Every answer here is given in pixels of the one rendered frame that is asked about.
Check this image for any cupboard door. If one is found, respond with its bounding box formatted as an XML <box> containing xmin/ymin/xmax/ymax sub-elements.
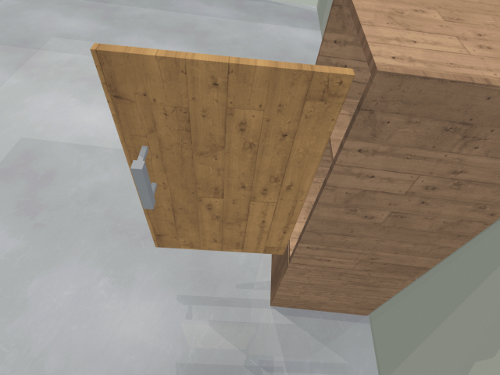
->
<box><xmin>90</xmin><ymin>43</ymin><xmax>355</xmax><ymax>255</ymax></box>

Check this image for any handle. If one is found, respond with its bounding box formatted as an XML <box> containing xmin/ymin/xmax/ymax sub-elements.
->
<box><xmin>130</xmin><ymin>146</ymin><xmax>157</xmax><ymax>209</ymax></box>

